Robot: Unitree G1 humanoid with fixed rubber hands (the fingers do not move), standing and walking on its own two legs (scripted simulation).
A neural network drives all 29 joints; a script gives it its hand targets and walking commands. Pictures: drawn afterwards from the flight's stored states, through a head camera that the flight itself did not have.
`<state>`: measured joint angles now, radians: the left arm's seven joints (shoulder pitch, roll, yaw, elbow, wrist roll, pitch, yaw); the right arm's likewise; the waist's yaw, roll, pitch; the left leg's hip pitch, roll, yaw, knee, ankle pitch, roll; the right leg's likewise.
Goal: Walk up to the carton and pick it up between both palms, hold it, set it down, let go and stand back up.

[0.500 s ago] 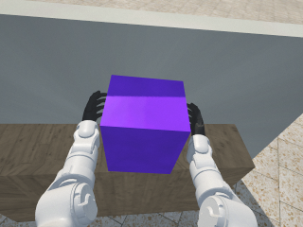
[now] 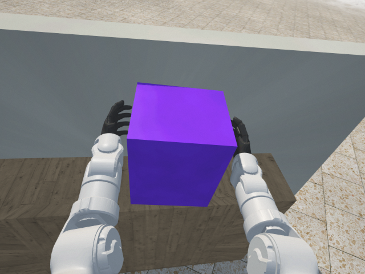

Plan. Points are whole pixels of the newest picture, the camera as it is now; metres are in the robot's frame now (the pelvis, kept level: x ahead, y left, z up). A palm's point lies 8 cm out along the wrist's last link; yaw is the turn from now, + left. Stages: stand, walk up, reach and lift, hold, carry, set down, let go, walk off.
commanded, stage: reach and lift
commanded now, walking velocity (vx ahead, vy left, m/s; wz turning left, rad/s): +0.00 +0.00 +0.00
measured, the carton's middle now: (175, 149) +0.41 +0.01 +0.05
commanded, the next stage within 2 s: hold in 1.60 s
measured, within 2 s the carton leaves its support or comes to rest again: neither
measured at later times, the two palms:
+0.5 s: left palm (103, 125) +0.38 +0.17 +0.15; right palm (241, 141) +0.37 -0.13 +0.14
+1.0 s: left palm (107, 120) +0.37 +0.16 +0.17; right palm (251, 136) +0.36 -0.14 +0.16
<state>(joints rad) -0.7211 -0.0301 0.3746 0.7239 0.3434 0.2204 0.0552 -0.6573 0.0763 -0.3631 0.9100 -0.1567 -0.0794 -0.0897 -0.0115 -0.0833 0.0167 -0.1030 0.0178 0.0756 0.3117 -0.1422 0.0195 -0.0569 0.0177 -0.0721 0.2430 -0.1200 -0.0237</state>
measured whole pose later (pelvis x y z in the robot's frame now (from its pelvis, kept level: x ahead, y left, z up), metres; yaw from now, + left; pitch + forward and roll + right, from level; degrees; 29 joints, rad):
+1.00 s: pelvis -0.01 -0.01 +0.00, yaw +1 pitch -10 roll +0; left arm -0.68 -0.03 0.34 0.32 0.40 0.61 -0.02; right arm -0.68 0.03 -0.12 0.68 0.05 0.15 -0.14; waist -0.08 -0.09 0.08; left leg 0.02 0.01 0.05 0.30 -0.14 0.01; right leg 0.06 0.01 -0.09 0.26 -0.14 -0.03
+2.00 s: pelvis -0.01 -0.01 +0.00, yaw +2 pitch -12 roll +0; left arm -0.65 -0.02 0.33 0.14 0.40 0.76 -0.04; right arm -0.68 0.01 -0.03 0.56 0.12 0.26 -0.17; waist -0.10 -0.08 0.07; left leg 0.03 0.01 0.03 0.31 -0.14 0.01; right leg 0.08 0.01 -0.10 0.26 -0.14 -0.03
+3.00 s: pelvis -0.01 -0.01 +0.00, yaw +2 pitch -12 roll +0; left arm -0.62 -0.02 0.33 0.05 0.40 0.79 -0.06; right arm -0.65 0.01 -0.01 0.47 0.13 0.29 -0.19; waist -0.10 -0.08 0.08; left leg 0.05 0.01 0.03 0.30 -0.14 0.01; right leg 0.10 0.02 -0.10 0.26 -0.15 -0.03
